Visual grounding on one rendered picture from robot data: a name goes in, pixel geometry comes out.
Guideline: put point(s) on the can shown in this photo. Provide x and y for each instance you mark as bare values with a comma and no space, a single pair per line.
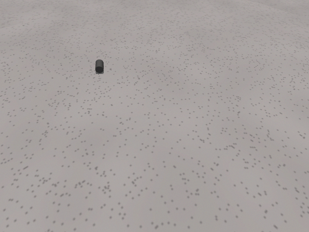
99,66

